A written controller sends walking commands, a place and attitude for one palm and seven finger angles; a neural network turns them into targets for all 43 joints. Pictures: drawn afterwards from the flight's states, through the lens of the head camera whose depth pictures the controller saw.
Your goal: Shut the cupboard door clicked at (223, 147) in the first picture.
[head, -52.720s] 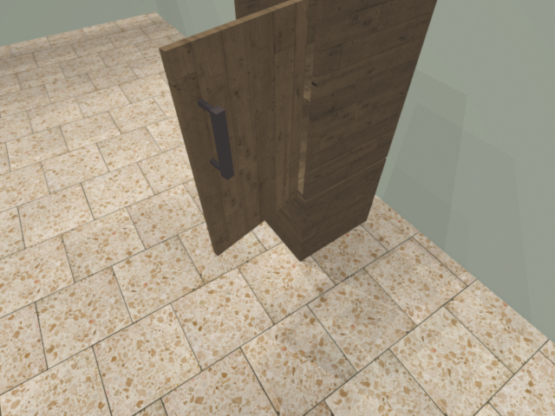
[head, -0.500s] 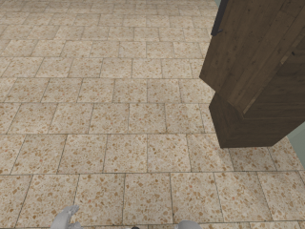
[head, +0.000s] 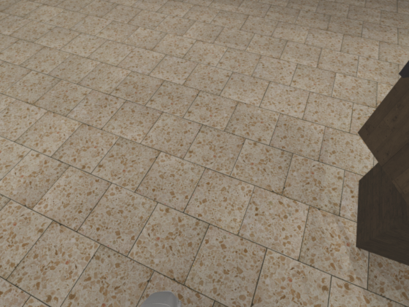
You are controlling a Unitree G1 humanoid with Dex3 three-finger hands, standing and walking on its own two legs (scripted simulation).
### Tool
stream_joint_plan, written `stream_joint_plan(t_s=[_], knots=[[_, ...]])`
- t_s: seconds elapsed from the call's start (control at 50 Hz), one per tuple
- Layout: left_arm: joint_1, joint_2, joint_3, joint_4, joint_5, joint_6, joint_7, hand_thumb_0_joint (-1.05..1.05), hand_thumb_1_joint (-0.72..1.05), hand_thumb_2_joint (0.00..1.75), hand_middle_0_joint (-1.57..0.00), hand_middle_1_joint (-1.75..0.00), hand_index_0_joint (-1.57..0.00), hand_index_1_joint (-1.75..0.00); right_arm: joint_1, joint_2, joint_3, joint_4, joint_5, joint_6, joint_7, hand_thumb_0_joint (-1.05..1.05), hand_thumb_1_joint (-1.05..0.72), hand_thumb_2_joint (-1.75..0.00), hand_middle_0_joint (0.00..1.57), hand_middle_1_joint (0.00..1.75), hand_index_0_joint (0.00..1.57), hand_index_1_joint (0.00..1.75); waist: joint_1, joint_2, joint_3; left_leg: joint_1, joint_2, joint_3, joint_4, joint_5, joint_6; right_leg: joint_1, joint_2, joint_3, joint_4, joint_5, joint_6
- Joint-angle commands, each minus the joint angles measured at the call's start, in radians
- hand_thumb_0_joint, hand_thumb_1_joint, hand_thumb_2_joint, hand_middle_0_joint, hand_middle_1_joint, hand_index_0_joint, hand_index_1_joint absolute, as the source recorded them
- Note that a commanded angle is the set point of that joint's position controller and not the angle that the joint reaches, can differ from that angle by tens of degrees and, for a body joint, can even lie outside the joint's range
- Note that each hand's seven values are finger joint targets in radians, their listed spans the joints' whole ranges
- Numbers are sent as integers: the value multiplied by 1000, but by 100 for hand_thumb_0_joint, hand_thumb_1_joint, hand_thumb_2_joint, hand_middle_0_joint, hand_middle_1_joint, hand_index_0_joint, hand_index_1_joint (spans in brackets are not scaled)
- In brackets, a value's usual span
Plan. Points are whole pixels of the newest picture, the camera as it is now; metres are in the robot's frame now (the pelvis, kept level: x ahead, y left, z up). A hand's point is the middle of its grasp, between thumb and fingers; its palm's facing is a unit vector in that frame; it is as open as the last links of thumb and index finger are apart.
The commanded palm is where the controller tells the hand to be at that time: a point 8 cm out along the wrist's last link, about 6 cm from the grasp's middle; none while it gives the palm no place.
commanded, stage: walk to a spot facing it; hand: left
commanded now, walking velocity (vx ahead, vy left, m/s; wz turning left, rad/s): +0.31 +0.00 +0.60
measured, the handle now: out of the picture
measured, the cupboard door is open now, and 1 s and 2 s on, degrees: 32 32 32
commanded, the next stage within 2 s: turn to face it in 0.92 s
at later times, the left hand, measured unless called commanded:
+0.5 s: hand (115, 239) +0.27 +0.24 -0.15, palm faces +0.17 -0.96 -0.24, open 7.4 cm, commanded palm none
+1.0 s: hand (123, 246) +0.26 +0.24 -0.20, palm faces +0.52 -0.83 -0.19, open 7.3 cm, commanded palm none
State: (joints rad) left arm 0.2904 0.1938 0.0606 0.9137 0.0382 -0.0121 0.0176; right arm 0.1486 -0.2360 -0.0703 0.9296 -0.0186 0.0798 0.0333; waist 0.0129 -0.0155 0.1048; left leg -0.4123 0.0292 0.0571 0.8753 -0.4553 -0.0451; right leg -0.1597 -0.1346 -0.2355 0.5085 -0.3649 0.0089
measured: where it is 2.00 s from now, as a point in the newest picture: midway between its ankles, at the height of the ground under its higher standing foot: (184, 239)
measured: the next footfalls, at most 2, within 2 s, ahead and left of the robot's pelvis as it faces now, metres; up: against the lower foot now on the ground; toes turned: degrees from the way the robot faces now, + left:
left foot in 0.10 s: +0.05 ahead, +0.14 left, +0.00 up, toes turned +9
right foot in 0.52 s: +0.35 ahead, -0.07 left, +0.00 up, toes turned +8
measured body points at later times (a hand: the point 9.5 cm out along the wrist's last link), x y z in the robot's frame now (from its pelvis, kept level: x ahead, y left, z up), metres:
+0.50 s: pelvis +0.17 +0.02 -0.01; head +0.21 +0.01 +0.44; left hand +0.26 +0.29 -0.13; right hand +0.18 -0.22 -0.17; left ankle +0.01 +0.13 -0.74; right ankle +0.31 -0.08 -0.73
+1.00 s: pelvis +0.36 +0.08 -0.02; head +0.40 +0.12 +0.43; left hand +0.23 +0.28 -0.18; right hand +0.59 -0.09 -0.15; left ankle +0.41 +0.20 -0.74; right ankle +0.31 -0.07 -0.73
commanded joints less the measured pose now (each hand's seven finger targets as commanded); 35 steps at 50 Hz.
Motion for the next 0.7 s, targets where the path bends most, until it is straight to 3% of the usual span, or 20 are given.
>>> stream_joint_plan(t_s=[0.0, 0.02, 0.04, 0.06, 0.08, 0.1, 0.12, 0.14, 0.2, 0.26, 0.42, 0.44, 0.48, 0.5, 0.52, 0.54, 0.56, 0.6, 0.62, 0.68], knots=[[81, 231, 64, -24, 0, -21, -2, 0, 90, 90, -20, -30, -20, -30, -102, -41, 3, -133, 3, -63, 9, 0, -90, -90, 20, 30, 20, 30, 31, -177, -91, -15, -7, 64, -223, -18, 35, 148, -279, 209, -124, 309, -121], [67, 233, 65, -26, -5, -23, -6, 0, 90, 90, -20, -30, -20, -30, -58, -45, 4, -119, -1, -71, 7, 0, -90, -90, 20, 30, 20, 30, 5, -139, -106, 104, -32, 93, -319, 45, 43, 93, -251, 162, -70, 326, -96], [44, 233, 64, -27, -15, -22, -11, 0, 90, 90, -20, -30, -20, -30, 45, -76, -4, -92, -4, -80, 3, 0, -90, -90, 20, 30, 20, 30, -55, -70, -145, 306, -51, 89, -450, 137, 59, -10, -208, 78, 88, 334, -51], [30, 184, 56, -47, -21, -21, -22, 0, 90, 90, -20, -30, -20, -30, 168, -184, -31, -60, -9, -86, -7, 0, -90, -90, 20, 30, 20, 30, -117, 175, -217, 547, 111, -156, -517, 117, 129, -234, -107, -5, 368, 164, 14], [-69, 131, 33, -120, -19, -18, -32, 0, 90, 90, -20, -30, -20, -30, 292, -297, -61, -31, -15, -86, -21, 0, -90, -90, 20, 30, 20, 30, -187, 409, -213, 678, 363, -543, -565, 299, 254, -580, 27, 31, 636, -268, 62], [-182, 158, 30, -163, -10, -13, -27, 0, 90, 90, -20, -30, -20, -30, 353, -286, -55, 1, -10, -81, -31, 0, -90, -90, 20, 30, 20, 30, -206, 244, -169, 643, 403, -547, -569, 376, 313, -661, 1, 165, 718, -252, 39], [-186, 157, 35, -160, -7, -15, -26, 0, 90, 90, -20, -30, -20, -30, 303, -255, -39, -12, -11, -83, -33, 0, -90, -90, 20, 30, 20, 30, -164, 151, -121, 526, 374, -485, -590, 244, 294, -623, -27, 196, 701, -193, 33], [-177, 136, 39, -136, -6, -12, -28, 0, 90, 90, -20, -30, -20, -30, 222, -215, -30, -41, -12, -92, -41, 0, -90, -90, 20, 30, 20, 30, -130, 207, -70, 427, 307, -443, -600, 220, 258, -597, -36, 208, 685, -120, 37], [-98, 129, 36, -86, -6, -2, -46, 0, 90, 90, -20, -30, -20, -30, 130, -155, -6, -61, -6, -119, -48, 0, -90, -90, 20, 30, 20, 30, -53, 153, -18, 334, 205, -299, -636, 342, 214, -533, -11, 212, 656, 63, 57], [-103, 120, 28, -86, -10, -3, -48, 0, 90, 90, -20, -30, -20, -30, 166, -152, -6, -40, -1, -134, -53, 0, -90, -90, 20, 30, 20, 30, -43, 142, -49, 397, 180, -251, -626, 482, 236, -533, 3, 201, 550, 108, 70], [-220, 106, 24, -132, -21, -14, -57, 0, 90, 90, -20, -30, -20, -30, 192, -151, -13, 12, -11, -136, -50, 0, -90, -90, 20, 30, 20, 30, -36, 159, 13, 257, 183, -240, -643, 392, 224, -288, 54, 177, 173, 219, 37], [-190, 112, 29, -127, -21, -18, -56, 0, 90, 90, -20, -30, -20, -30, 183, -155, -14, 16, -12, -135, -50, 0, -90, -90, 20, 30, 20, 30, -15, 142, 5, 226, 185, -249, -617, 402, 218, -208, 68, 177, 149, 218, 27], [46, 160, 48, -57, -14, -36, -48, 0, 90, 90, -20, -30, -20, -30, 167, -143, -14, 24, -4, -135, -47, 0, -90, -90, 20, 30, 20, 30, 90, 26, -99, 134, 110, -200, -342, 474, 171, 123, 92, 185, 38, 209, 5], [208, 251, 73, -13, 0, -51, -35, 0, 90, 90, -20, -30, -20, -30, 208, -95, -9, 19, 10, -142, -37, 0, -90, -90, 20, 30, 20, 30, 150, -196, -231, -12, -10, -105, -17, 294, 125, 378, -107, 395, -69, 49, -46], [269, 330, 86, -1, -2, -46, -25, 0, 90, 90, -20, -30, -20, -30, 273, -31, 1, -1, 19, -142, -43, 0, -90, -90, 20, 30, 20, 30, 127, -435, -332, -145, -136, -97, 310, -135, 100, 422, -355, 785, -238, -16, -104], [189, 295, 76, -22, -14, -40, -17, 0, 90, 90, -20, -30, -20, -30, 240, -68, -5, -2, 8, -132, -40, 0, -90, -90, 20, 30, 20, 30, 101, -347, -225, -205, -59, -157, 452, -107, 111, 291, -353, 811, -306, -178, -110], [72, 232, 68, -40, -13, -39, -7, 0, 90, 90, -20, -30, -20, -30, 236, -62, -13, 15, 8, -123, -37, 0, -90, -90, 20, 30, 20, 30, 51, -360, -155, -223, -14, -166, 515, 15, 108, 174, -324, 755, -351, -276, -41], [-50, 133, 35, -69, -11, -45, -7, 0, 90, 90, -20, -30, -20, -30, 174, -34, -4, 27, -1, -111, -25, 0, -90, -90, 20, 30, 20, 30, -8, -121, -82, -166, 53, -137, 479, 158, 82, -30, -252, 444, -310, -57, -70], [-59, 112, 28, -67, -12, -53, -9, 0, 90, 90, -20, -30, -20, -30, 180, -9, -1, 35, -1, -101, -18, 0, -90, -90, 20, 30, 20, 30, -28, -89, -81, -146, 50, -118, 447, 184, 74, -55, -221, 314, -289, 89, -64], [-7, 92, 22, -34, -12, -73, -6, 0, 90, 90, -20, -30, -20, -30, 186, 19, 2, 41, -2, -82, -9, 0, -90, -90, 20, 30, 20, 30, -40, -105, -95, -192, 51, -79, 379, 210, 47, 0, -204, 166, -260, 417, -76]])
